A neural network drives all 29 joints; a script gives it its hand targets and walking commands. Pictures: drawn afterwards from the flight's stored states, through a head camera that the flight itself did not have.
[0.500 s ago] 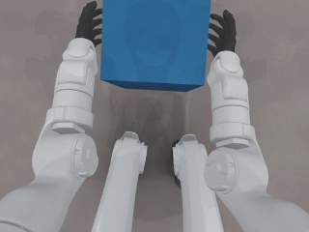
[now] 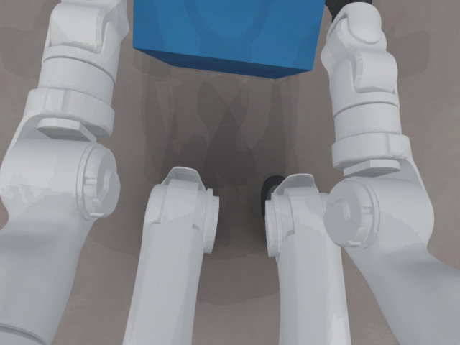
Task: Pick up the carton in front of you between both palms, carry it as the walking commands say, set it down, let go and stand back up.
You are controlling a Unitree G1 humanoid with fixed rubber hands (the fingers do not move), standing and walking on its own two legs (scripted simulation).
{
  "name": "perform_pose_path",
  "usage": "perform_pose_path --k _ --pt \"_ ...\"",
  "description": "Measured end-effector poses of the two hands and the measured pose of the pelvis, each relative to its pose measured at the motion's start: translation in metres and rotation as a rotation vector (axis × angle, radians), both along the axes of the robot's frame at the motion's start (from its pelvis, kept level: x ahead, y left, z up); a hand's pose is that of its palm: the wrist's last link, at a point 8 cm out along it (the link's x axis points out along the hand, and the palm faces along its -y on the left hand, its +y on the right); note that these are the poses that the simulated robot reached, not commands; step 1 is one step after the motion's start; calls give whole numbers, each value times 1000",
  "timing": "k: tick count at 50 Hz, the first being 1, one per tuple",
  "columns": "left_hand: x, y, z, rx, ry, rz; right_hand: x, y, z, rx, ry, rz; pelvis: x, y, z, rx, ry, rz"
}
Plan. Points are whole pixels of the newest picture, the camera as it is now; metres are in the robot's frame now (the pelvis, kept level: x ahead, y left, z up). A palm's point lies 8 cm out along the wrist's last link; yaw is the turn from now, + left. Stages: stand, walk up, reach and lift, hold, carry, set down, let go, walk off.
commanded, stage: set down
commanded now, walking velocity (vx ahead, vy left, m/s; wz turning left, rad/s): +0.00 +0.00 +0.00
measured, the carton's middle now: out of the picture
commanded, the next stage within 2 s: none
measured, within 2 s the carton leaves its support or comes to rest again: rests again in 0.32 s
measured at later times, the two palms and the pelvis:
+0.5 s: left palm out of the picture +0.54 +0.19 -0.18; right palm (344, 11) +0.54 -0.11 -0.18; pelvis +0.00 +0.00 -0.02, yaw +0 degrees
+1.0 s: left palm out of the picture +0.54 +0.19 -0.19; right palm (348, 8) +0.55 -0.12 -0.19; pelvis -0.01 +0.00 -0.03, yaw +0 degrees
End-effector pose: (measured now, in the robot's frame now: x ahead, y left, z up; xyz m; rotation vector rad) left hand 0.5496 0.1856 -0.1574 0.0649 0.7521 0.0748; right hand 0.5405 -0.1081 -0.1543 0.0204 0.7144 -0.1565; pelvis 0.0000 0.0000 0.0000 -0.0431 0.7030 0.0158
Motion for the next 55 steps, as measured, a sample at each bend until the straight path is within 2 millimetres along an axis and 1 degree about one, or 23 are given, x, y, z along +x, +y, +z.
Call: perform_pose_path --k 6,10,15,20,30,36,49,54,55 --pt "4 -1 -7 1 -2 7 8 -1 -6 -8 0 17 4 -1 -9 10 -13 -3" --pt "-1 3 -12 1 -1 15 8 2 -7 1 -2 15 6 -1 -14 5 -15 -7" --pt "-11 8 -23 0 29 19 3 6 -17 10 27 25 5 0 -17 5 -30 -4" --pt "-8 3 -25 -22 23 -8 -2 -3 -28 -5 52 40 2 1 -19 5 -56 0" --pt "-8 2 -28 -45 5 -16 5 -7 -30 -21 35 72 1 -1 -25 3 -82 -1" --pt "-8 3 -31 -73 -9 -7 4 -8 -31 -6 31 70 -1 -2 -27 3 -98 -5" --pt "-6 5 -33 -64 -28 -35 7 -12 -33 16 20 107 -7 -2 -30 3 -145 3" --pt "-5 7 -36 -66 -39 -34 9 -14 -35 2 7 124 -9 -2 -32 3 -166 7" --pt "-6 7 -40 -60 -28 -43 9 -15 -37 -10 7 128 -9 -2 -32 3 -172 8"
